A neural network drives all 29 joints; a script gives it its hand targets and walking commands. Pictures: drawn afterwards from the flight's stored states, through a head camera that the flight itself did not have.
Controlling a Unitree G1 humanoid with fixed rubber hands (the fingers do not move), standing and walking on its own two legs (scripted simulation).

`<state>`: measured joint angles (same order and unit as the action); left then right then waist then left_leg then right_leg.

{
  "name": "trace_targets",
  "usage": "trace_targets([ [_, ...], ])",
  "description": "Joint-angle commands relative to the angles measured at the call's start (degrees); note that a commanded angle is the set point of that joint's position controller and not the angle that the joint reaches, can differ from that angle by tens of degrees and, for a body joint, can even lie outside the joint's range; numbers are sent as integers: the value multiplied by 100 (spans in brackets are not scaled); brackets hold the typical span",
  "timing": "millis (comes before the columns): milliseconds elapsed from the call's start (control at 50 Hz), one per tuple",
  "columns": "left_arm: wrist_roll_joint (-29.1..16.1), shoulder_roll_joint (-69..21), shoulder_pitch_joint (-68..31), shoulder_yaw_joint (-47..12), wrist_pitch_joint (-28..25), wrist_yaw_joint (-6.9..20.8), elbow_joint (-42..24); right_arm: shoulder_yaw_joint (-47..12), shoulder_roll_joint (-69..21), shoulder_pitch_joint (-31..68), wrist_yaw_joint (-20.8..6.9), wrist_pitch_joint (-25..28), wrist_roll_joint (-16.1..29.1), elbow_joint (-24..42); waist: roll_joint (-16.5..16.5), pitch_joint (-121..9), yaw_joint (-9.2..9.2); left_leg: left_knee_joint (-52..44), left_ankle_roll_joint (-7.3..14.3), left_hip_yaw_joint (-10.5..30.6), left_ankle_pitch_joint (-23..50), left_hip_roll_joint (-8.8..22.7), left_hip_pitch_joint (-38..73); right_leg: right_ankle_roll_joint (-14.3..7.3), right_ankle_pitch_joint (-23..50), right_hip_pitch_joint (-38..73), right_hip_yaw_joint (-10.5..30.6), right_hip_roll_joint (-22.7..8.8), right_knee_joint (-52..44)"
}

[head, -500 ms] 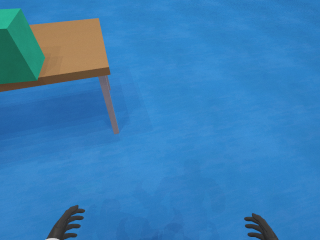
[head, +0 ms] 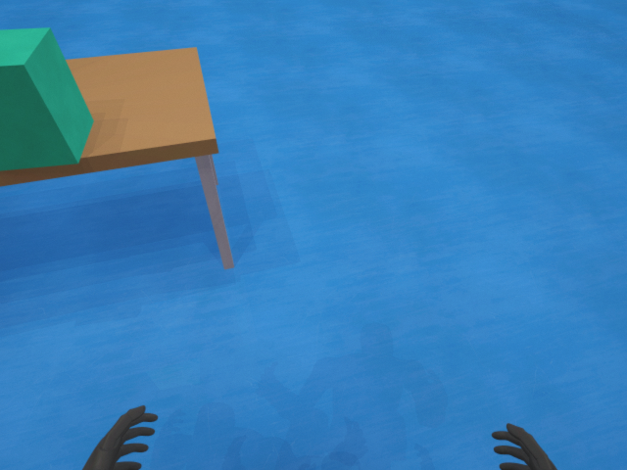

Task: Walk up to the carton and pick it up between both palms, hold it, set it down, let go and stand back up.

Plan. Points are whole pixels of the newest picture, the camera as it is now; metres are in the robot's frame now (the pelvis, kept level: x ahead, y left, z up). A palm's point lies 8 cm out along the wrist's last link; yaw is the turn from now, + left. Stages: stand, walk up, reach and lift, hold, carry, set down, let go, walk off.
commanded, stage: stand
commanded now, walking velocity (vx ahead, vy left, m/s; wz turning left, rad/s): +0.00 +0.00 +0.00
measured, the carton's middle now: (18, 100) +0.89 +0.75 -0.01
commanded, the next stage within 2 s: none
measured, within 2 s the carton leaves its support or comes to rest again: neither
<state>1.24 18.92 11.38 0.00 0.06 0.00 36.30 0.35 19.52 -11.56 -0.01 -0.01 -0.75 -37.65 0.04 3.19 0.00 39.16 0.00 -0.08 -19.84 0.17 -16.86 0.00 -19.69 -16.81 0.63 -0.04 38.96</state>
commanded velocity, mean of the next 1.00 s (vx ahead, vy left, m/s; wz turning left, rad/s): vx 0.00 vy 0.00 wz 0.00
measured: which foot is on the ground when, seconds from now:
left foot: down 0.00-1.00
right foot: down 0.00-1.00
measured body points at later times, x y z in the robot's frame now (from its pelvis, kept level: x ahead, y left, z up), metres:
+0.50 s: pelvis -0.01 -0.01 +0.00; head -0.01 -0.01 +0.45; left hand +0.13 +0.28 -0.09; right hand +0.12 -0.30 -0.10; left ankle +0.01 +0.12 -0.72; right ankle +0.02 -0.12 -0.72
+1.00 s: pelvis -0.02 -0.01 +0.01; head -0.02 -0.01 +0.46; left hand +0.11 +0.28 -0.09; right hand +0.10 -0.30 -0.10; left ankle +0.01 +0.12 -0.72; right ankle +0.01 -0.12 -0.72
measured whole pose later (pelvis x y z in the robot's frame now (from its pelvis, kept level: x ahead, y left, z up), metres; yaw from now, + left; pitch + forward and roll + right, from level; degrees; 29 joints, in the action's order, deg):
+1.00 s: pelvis -0.02 -0.01 +0.01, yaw +0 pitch -4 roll +1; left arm 0.7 20.1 11.4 0.0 -0.2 0.0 45.9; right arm 0.3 20.4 -11.6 -0.1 0.0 -0.2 -47.2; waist 0.0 3.3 0.0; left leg 32.9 0.0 -0.1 -15.5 0.2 -13.3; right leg 0.0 -16.2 -14.1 0.6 0.0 34.5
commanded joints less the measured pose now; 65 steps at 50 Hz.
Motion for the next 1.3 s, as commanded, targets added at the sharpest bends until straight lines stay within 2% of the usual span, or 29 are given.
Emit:
trace_targets([
  [0,-107,1217,-256,407,-190,-6,-171,359,1032,531,-18,159,-5,340,-262,-403,37,-1115,167,561,965,612,195,-186,999,487,425,-503,-892],
  [40,-106,1079,-524,378,-228,-9,-292,388,1036,582,-23,190,37,372,-13,-518,16,-1087,169,609,833,586,185,-212,931,420,446,-510,-923],
  [120,-87,1035,-451,361,-259,11,-142,363,1120,563,22,222,52,287,-193,-502,15,-1159,191,572,776,586,243,-219,1044,411,460,-531,-984],
  [240,-116,1195,-441,336,-222,-34,21,383,1133,557,-17,191,58,69,17,-337,-64,-1184,158,548,860,573,303,-197,1009,301,468,-551,-1134],
  [300,-113,1279,-414,385,-185,-27,69,370,1237,535,-44,197,48,11,-80,-318,59,-1231,149,575,571,586,176,-212,725,475,548,-564,-1169],
  [320,-90,1314,-500,385,-197,-41,97,338,1068,281,-51,197,95,-33,24,-159,-75,-1304,103,517,777,559,209,-244,758,319,588,-585,-1092],
  [360,-114,1040,-301,350,-225,-16,146,325,1112,378,-32,185,54,-177,-254,-293,65,-1348,166,680,753,667,219,-231,698,463,485,-494,-1081],
  [400,-120,1205,-445,352,-237,-13,151,383,1213,414,-23,233,40,-196,-47,-378,25,-1275,155,633,749,621,398,-215,807,326,477,-497,-1122],
  [440,-109,1201,-297,343,-221,-39,274,343,1139,617,-43,223,54,-97,-202,-377,26,-1216,162,522,904,597,333,-228,1056,419,541,-596,-1135],
  [520,-151,1330,-518,352,-221,-31,326,338,1214,362,-30,227,80,-343,197,-268,-97,-1228,204,567,794,593,316,-232,1098,393,651,-670,-1278],
  [540,-163,1191,-453,333,-214,-16,346,319,1135,638,-35,243,22,-292,141,-300,63,-1385,205,554,617,613,312,-237,808,423,564,-629,-1277],
  [560,-115,1295,-424,353,-205,-7,397,283,996,527,-29,196,82,-296,48,-192,-53,-1309,131,532,704,549,496,-244,636,221,685,-659,-1401],
  [580,-134,1226,-536,365,-203,-10,338,252,974,534,-38,198,70,-366,-101,-123,5,-1423,156,564,743,610,300,-282,480,264,667,-597,-1375],
  [600,-137,1257,-465,335,-216,-31,382,232,1019,616,-17,159,39,-340,-94,-264,58,-1468,224,634,574,638,331,-264,714,424,645,-581,-1344],
  [640,-146,1170,-529,282,-210,-25,391,273,1017,450,-44,199,79,-426,10,-480,-110,-1409,173,577,601,646,579,-234,767,442,602,-597,-1347],
  [740,-172,1198,-450,288,-193,-15,544,294,1180,557,-13,185,89,-535,10,-145,-1,-1662,143,619,586,649,431,-229,552,396,659,-595,-1502],
  [780,-179,1200,-439,332,-221,-33,587,241,1105,606,-12,216,36,-616,-332,-220,39,-1737,196,712,714,710,267,-239,694,658,570,-537,-1385],
  [800,-161,1294,-384,340,-252,-25,642,263,1096,580,-18,222,20,-617,-75,-387,64,-1695,217,713,818,732,330,-244,812,829,555,-573,-1380],
  [860,-117,1129,-568,277,-199,12,650,253,1064,558,-39,213,112,-648,20,-65,13,-1746,110,598,475,651,272,-248,633,521,578,-565,-1523],
  [880,-169,1203,-393,285,-201,3,719,231,1100,622,-28,200,92,-663,-105,-39,80,-1851,159,637,562,665,209,-227,714,650,575,-631,-1557],
  [900,-140,1220,-515,279,-200,-37,818,241,1045,555,-43,202,93,-684,35,-135,-70,-1796,154,668,606,641,449,-227,512,484,590,-649,-1637],
  [980,-127,1257,-476,320,-218,-2,833,259,1124,432,-11,201,96,-773,-183,-138,-3,-1748,81,575,494,643,556,-227,380,442,625,-574,-1672],
  [1000,-170,1230,-380,282,-204,16,938,242,1052,418,-3,189,110,-856,-66,-349,-83,-1829,146,633,499,732,599,-234,572,564,672,-642,-1697],
  [1020,-154,1167,-418,251,-205,-13,911,214,988,472,-22,202,97,-789,-236,-73,29,-1794,158,579,656,666,490,-280,550,592,695,-639,-1737],
  [1040,-160,1198,-486,283,-209,-5,932,236,1111,553,24,170,75,-844,119,-142,38,-1917,171,655,889,732,453,-245,965,608,570,-645,-1599],
  [1060,-188,1156,-389,251,-193,2,979,232,1160,513,5,193,152,-808,-197,-122,-29,-1893,181,671,781,692,539,-227,739,568,603,-616,-1666],
  [1140,-144,1312,-459,291,-249,-37,1035,238,1106,531,33,186,115,-883,189,-320,-10,-1767,151,581,865,605,596,-241,865,704,705,-723,-1822],
  [1200,-180,1321,-492,314,-206,-26,1017,302,1327,668,18,221,99,-930,-153,-184,29,-1936,192,657,513,679,476,-233,729,568,639,-615,-1776],
  [1280,-192,1272,-412,282,-250,-26,1151,265,1146,538,16,215,81,-1021,-81,-329,-7,-1798,154,562,909,650,622,-231,1176,689,646,-718,-1791],
])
